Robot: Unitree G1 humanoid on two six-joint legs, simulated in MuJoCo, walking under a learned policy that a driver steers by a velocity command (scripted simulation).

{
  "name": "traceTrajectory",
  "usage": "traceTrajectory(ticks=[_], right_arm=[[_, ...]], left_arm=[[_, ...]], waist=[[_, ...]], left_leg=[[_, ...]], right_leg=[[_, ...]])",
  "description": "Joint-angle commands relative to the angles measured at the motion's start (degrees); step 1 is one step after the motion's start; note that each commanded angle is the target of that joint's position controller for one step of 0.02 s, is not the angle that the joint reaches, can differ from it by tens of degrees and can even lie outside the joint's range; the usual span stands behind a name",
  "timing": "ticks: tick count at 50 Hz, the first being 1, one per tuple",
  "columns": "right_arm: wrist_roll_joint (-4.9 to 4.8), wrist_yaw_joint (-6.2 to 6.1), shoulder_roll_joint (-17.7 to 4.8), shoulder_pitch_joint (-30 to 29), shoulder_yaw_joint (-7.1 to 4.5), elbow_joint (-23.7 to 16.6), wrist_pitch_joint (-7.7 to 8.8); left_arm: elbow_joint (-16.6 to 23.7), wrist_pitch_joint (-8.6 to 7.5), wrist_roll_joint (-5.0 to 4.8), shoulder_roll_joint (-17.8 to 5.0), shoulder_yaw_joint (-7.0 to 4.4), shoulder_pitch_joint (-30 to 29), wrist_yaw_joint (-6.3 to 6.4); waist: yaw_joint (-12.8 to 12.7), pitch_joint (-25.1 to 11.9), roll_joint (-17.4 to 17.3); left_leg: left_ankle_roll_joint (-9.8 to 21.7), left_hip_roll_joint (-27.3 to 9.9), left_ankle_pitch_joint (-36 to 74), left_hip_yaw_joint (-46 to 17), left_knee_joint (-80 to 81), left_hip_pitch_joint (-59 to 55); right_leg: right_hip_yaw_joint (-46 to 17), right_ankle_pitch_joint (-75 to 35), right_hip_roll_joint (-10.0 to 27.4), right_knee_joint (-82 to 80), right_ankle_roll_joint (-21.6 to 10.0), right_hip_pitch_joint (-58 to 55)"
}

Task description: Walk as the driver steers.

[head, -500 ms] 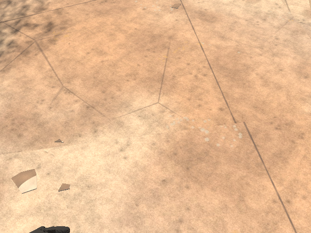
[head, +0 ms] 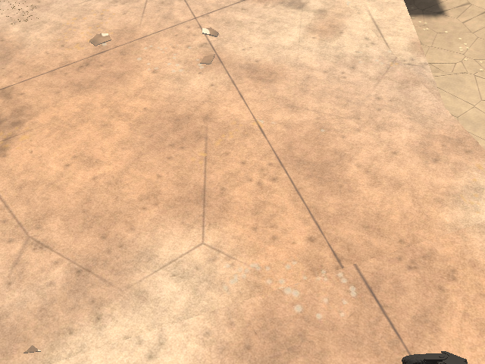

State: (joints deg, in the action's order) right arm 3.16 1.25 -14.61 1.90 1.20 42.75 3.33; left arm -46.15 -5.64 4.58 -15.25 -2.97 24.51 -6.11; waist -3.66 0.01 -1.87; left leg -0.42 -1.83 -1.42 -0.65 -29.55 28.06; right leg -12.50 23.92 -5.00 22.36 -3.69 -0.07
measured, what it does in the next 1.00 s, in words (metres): walks ahead: left foot, then right foot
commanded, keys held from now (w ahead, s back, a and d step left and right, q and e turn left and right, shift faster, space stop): w+e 0.14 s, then w+q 0.86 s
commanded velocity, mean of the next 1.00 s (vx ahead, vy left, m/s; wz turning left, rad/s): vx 0.50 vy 0.00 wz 0.15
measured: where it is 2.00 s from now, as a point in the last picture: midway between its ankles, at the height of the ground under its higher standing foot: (199, 216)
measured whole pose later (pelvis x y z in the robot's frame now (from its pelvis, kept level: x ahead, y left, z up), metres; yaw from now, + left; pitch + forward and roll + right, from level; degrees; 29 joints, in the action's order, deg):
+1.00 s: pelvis +0.58 +0.05 -0.04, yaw +15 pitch +1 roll -5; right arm 4.3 5.6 -11.7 3.4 -0.1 48.2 3.6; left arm -57.2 -5.4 5.5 -11.0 0.2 30.6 0.2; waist -5.4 -0.4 -4.3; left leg 3.8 -7.1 12.1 0.0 -27.7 32.1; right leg 20.3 31.5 0.4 18.3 5.7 -14.1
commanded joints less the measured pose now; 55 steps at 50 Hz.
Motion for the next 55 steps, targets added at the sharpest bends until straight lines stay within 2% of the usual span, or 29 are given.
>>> traceTrajectory(ticks=[1, 2, 3, 4, 5, 7, 8, 11, 14, 15, 16, 17, 18, 19, 21, 23, 24, 25, 26, 27, 29, 31, 37, 40, 44, 48, 52, 54, 55], right_arm=[[-2.2, -1.51, -10.11, 6.66, -2.79, -2.17, 3.14], [-1.3, -1.58, -13.28, 20.51, -3.46, 0.41, 3.7], [0.44, -1.28, -10.55, 30.95, -2.52, 3.51, 2.85], [0.67, -1.22, -10.14, 28.87, -3.22, 4.48, 3.41], [-0.02, -0.99, -7.7, 21.12, -2.58, 3.49, 3.48], [-0.54, -1.62, -0.25, 15.09, -0.33, 1.74, 3.26], [-0.33, -2.12, 0.03, 14.44, -0.29, 1.71, 3.19], [0.31, -1.84, -3.55, 14.56, -2.16, 2.66, 4.13], [0.6, 1.25, -5.88, 15.71, -3.39, 3.98, 4.34], [-4.54, 0.63, -7.22, 20.81, -4.14, 7.84, 3.05], [-4.88, 0.46, -6.73, 23.05, -3.96, 8.63, 2.4], [-4.27, 0.27, -6.78, 23.52, -4.06, 8.92, 1.93], [2.35, 3.44, -6.22, 20.52, -3.61, 7.5, 3.6], [1.77, 4.19, -7.89, 18.06, -4.77, 6.49, 4.0], [0.18, 4.09, -7.72, 19.78, -4.82, 7.51, 3.89], [0.72, 3.23, -7.38, 21.41, -4.73, 7.89, 3.72], [1.08, 2.72, -1.53, 27.61, -3.12, 7.04, 4.37], [1.98, 3.51, 1.03, 27.96, -1.56, 6.02, 4.76], [0.75, 4.09, -2.21, 19.21, -2.97, 5.85, 4.32], [-0.17, 3.07, -2.64, 17.29, -3.43, 6.04, 4.42], [1.37, 1.79, -2.04, 17.36, -3.22, 5.98, 4.33], [1.7, 2.37, 0.57, 15.54, -2.51, 5.49, 3.39], [0.12, 5.01, 2.2, 6.23, -1.58, 3.13, 1.95], [0.6, 5.39, -1.09, 9.05, -2.5, 2.76, 2.3], [0.67, 4.21, -0.1, -1.55, -2.41, 1.01, 2.27], [0.94, 4.56, 2.25, -8.98, -1.16, 0.48, 0.85], [1.29, 2.73, -2.9, -2.11, -2.84, 3.1, 1.16], [-0.94, 1.53, -9.88, 15.79, -6.22, 7.18, 2.34], [-1.08, 0.87, -16.32, 27.72, -8.72, 10.48, 1.4]], left_arm=[[1.86, -0.87, 0.78, -7.13, -1.18, -0.15, 0.18], [2.92, -2.28, 1.93, 0.06, 1.08, 8.5, 0.72], [4.02, -2.86, 0.42, -1.1, 1.0, 3.57, -0.26], [5.15, -2.61, -0.83, -3.93, -0.15, -5.24, 0.1], [4.06, -2.33, -1.23, -3.99, -0.21, -6.86, 1.67], [2.74, -1.29, 0.77, -2.57, 0.57, -6.4, 2.3], [3.33, -0.75, 1.17, -1.14, 1.0, -8.33, 2.05], [4.85, -0.16, -0.13, 0.09, 1.52, -12.87, 1.91], [6.19, 1.29, -0.05, 1.21, 2.65, -16.44, 1.71], [7.61, 2.59, -4.61, 0.1, 1.71, -20.42, 2.61], [7.89, 3.06, -4.68, 0.05, 2.03, -20.79, 2.97], [7.94, 3.26, -4.34, -0.07, 2.02, -21.05, 3.22], [7.99, 2.97, 0.53, -0.87, 2.84, -21.03, 2.46], [7.74, 2.75, 1.16, -3.13, 1.71, -20.91, 2.67], [8.38, 1.7, -0.04, -5.0, 0.94, -23.41, 3.3], [7.46, 0.35, -1.97, -8.18, -0.46, -18.39, 4.13], [5.49, -0.14, -2.31, -10.81, -0.79, -8.77, 4.56], [3.29, 0.45, -2.26, -10.45, -0.82, 3.6, 5.64], [0.17, 0.01, -0.95, -8.21, -0.67, 7.98, 6.31], [-0.5, -0.4, -1.78, -7.65, -0.87, 3.05, 6.64], [-0.25, -0.23, -2.06, -0.99, 1.23, -3.09, 7.27], [1.0, -0.38, -1.03, 1.85, 2.0, -6.96, 7.62], [-1.29, -1.34, 1.09, -2.82, 0.56, -4.35, 6.53], [-1.52, -1.62, 2.1, -3.8, 0.73, -5.53, 5.48], [-7.91, -1.36, 0.8, -1.85, 1.7, 8.17, 6.59], [-11.87, 0.48, 1.04, -2.29, 2.05, 13.35, 6.51], [-11.86, 0.56, 1.1, -4.49, 1.33, 10.88, 6.35], [-10.33, 0.89, 3.93, -6.2, 1.42, 7.49, 4.64], [-9.74, 0.2, 4.5, -1.97, 2.67, 12.27, 3.54]], waist=[[6.92, -9.12, 1.93], [7.41, -25.16, -12.06], [12.94, -25.09, -13.3], [13.2, -7.71, -3.61], [9.33, 0.53, -1.61], [5.84, -0.74, -2.0], [5.23, -1.03, -2.17], [5.01, 0.78, -1.14], [5.11, 2.07, -0.17], [4.08, 5.99, 0.3], [4.79, 5.16, -1.29], [4.8, 4.9, -3.13], [4.55, 2.11, -3.62], [3.67, 2.98, -2.48], [3.73, 2.14, -0.73], [0.98, -3.4, 0.02], [0.44, -17.56, 8.82], [-4.81, -25.97, 15.31], [-7.08, -13.45, 8.65], [-4.3, -3.24, 8.92], [0.59, -2.47, 6.19], [3.46, -2.52, 5.1], [3.18, 0.84, 3.95], [5.85, 1.68, 4.66], [-1.12, 6.28, 3.98], [-4.53, 10.73, 2.48], [-0.28, 8.08, 0.2], [9.17, -1.92, -0.92], [9.82, -13.35, -6.56]], left_leg=[[8.11, -1.32, 5.6, 0.91, -1.71, -27.5], [23.61, -15.52, 16.79, -18.24, -2.55, -57.28], [26.46, -23.49, 2.67, -37.75, 7.69, -65.28], [19.08, -22.56, -9.18, -32.89, 11.59, -51.08], [15.57, -20.82, -13.48, -23.79, 13.79, -36.01], [14.3, -17.38, -4.88, -14.31, 19.13, -25.1], [14.13, -15.97, -1.83, -11.52, 21.07, -23.68], [15.15, -12.36, 0.13, -3.68, 24.51, -22.29], [15.66, -9.39, 5.13, 0.77, 24.85, -15.2], [10.91, -8.62, 12.17, 1.85, 21.82, -14.49], [9.65, -8.39, 13.95, 2.01, 20.54, -15.13], [8.9, -8.87, 14.34, 1.28, 19.57, -16.44], [14.0, -11.86, 8.06, -2.83, 20.29, -19.0], [15.03, -13.07, 6.78, -3.99, 19.41, -23.29], [14.4, -12.53, 6.26, -4.11, 15.75, -25.28], [10.36, -8.44, 17.99, -2.06, 5.56, -19.28], [5.5, -0.69, 9.7, 2.21, -11.98, -6.35], [2.38, 6.69, -27.96, 1.35, -27.1, 8.76], [4.4, 2.6, -27.62, -4.8, -36.63, 16.55], [5.3, -0.33, -23.21, -4.43, -41.03, 19.02], [6.65, -4.32, -18.03, -4.74, -38.52, 13.71], [5.73, -5.73, -16.55, -4.44, -35.32, 9.51], [2.8, -4.77, 0.29, 0.48, -16.18, 5.89], [4.24, -4.4, 7.36, -2.73, -21.3, 4.87], [4.52, -6.46, 14.26, -3.19, -5.54, 23.21], [4.01, -5.38, 18.07, 1.29, 4.17, 13.52], [5.53, -1.78, 6.31, 3.41, 4.96, 5.84], [7.79, 3.46, 7.91, 5.32, -5.68, -29.28], [13.14, -1.6, 24.73, -2.87, -16.66, -54.35]], right_leg=[[-5.09, -40.24, 7.37, 14.14, -2.9, 9.47], [-0.51, -15.68, -3.38, 31.96, 2.37, 27.08], [2.64, 12.64, -6.07, 50.76, 4.02, 45.47], [2.94, 6.68, 0.21, 57.92, 2.32, 53.87], [4.67, -0.56, 5.66, 57.69, 1.21, 51.85], [4.28, -8.19, 10.59, 50.02, -0.12, 41.27], [5.18, -6.88, 11.0, 47.59, 0.22, 39.04], [7.78, -9.59, 10.93, 34.82, 1.87, 39.71], [12.8, -18.82, 9.51, 20.93, 2.81, 31.46], [16.26, -22.34, 7.76, 17.96, 3.13, 29.73], [16.5, -24.05, 7.11, 15.87, 3.28, 28.05], [16.09, -24.12, 6.9, 14.51, 3.13, 26.81], [9.4, -22.57, 8.87, 13.88, 1.72, 28.4], [9.75, -19.73, 8.47, 12.27, 0.89, 30.8], [12.49, -20.46, 7.77, 7.91, -1.76, 26.21], [13.68, -23.59, 6.59, 9.52, -6.26, 7.92], [3.11, -27.83, 15.81, 11.29, -15.6, -16.63], [-21.77, -20.06, 29.0, -0.35, -23.49, -32.04], [-21.66, -7.68, 26.7, -5.98, -15.63, -23.27], [-13.83, -4.06, 25.54, -7.77, -12.36, -11.82], [-4.28, -14.72, 23.71, -10.07, -10.81, -2.22], [2.3, -22.99, 22.98, -13.29, -10.44, 2.8], [20.53, -35.34, 19.15, -16.92, -8.48, 8.84], [22.11, -36.33, 21.43, -13.15, -8.49, 9.46], [21.16, -28.57, 22.93, -7.25, -5.81, -15.4], [25.62, -21.78, 20.67, -9.44, -4.56, -10.66], [29.11, -37.72, 20.64, -0.79, -3.1, -15.42], [30.28, -40.2, 17.13, 17.32, 0.72, 4.28], [28.98, -21.73, 14.26, 33.4, 5.07, 19.55]])
Next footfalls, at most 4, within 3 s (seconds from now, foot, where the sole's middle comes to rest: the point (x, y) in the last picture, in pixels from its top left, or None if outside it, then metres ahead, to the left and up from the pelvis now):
0.02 left None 0.15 0.14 -0.77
0.46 right None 0.41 -0.12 -0.77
1.08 left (206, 274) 0.79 0.23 -0.87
1.50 right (214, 190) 1.14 0.24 -0.87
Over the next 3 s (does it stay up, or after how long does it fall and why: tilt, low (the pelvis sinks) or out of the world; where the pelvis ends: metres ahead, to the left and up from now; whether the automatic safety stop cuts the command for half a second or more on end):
stays up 1.22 0.37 -0.08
